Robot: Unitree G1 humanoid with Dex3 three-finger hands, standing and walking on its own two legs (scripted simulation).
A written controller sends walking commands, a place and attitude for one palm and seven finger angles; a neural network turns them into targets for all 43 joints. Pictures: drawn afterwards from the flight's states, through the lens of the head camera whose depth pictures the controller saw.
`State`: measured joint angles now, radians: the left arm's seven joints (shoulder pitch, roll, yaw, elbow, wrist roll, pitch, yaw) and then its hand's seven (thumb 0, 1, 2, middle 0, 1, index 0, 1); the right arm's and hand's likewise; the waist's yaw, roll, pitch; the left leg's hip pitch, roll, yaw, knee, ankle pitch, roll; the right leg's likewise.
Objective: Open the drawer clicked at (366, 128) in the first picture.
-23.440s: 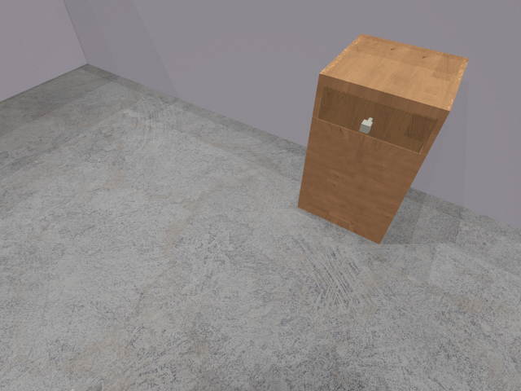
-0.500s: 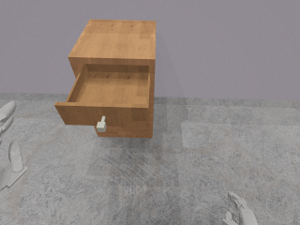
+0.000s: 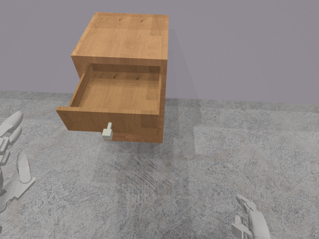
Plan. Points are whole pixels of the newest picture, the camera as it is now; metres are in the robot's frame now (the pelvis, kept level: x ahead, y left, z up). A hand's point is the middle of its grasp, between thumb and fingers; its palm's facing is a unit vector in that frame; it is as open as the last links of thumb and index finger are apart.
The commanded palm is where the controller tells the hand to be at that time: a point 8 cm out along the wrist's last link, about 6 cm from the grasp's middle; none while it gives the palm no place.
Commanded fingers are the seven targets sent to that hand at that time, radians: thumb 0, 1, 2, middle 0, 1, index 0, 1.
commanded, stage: stop stepping back and stand still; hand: left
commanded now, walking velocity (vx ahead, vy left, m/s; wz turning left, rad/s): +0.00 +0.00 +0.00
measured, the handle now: (108, 130) +0.51 +0.22 -0.15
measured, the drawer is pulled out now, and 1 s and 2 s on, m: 0.29 0.29 0.29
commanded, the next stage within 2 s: let the arm hang, fingers relaxed in 0.06 s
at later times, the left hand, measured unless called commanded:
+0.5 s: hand out of the picture +0.01 +0.19 -0.18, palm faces +0.04 -0.98 -0.17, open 7.0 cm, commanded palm none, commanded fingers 0.00 0.90 0.90 -0.20 -0.30 -0.20 -0.30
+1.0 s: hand out of the picture -0.05 +0.19 -0.17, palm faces +0.03 -0.98 -0.18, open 7.3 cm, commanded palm none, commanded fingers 0.00 0.90 0.90 -0.20 -0.30 -0.20 -0.30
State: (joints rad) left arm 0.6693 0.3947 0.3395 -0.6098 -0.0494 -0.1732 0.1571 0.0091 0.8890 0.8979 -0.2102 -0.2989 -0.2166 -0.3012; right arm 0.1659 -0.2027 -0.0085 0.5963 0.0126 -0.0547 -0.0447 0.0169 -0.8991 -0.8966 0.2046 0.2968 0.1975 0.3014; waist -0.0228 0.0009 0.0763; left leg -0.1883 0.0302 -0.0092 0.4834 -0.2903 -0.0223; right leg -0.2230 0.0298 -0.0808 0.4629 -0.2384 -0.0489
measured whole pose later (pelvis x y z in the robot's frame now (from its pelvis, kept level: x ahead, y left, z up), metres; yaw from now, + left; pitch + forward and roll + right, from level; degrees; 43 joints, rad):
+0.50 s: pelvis -0.02 +0.01 +0.00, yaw +0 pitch -2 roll -1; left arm 0.27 0.18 0.03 0.94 0.02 0.06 0.02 -0.01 0.99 0.90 -0.20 -0.30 -0.21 -0.30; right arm 0.26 -0.15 0.01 0.95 -0.02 0.03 -0.03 0.01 -0.91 -0.90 0.20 0.30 0.20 0.30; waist 0.00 -0.04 0.09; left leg -0.20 0.01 -0.01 0.50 -0.27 0.00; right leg -0.22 0.01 -0.08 0.47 -0.21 -0.03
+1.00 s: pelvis -0.03 +0.02 +0.00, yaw -1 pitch -2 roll +0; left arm 0.30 0.12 0.02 1.13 0.02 0.02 0.02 0.00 0.91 0.90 -0.20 -0.30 -0.20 -0.30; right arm 0.36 -0.08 0.00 1.10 -0.02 0.01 -0.04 0.01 -0.90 -0.90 0.20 0.30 0.19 0.30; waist 0.00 0.02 0.06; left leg -0.18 0.00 0.02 0.44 -0.23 0.01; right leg -0.23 0.00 -0.05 0.44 -0.17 -0.02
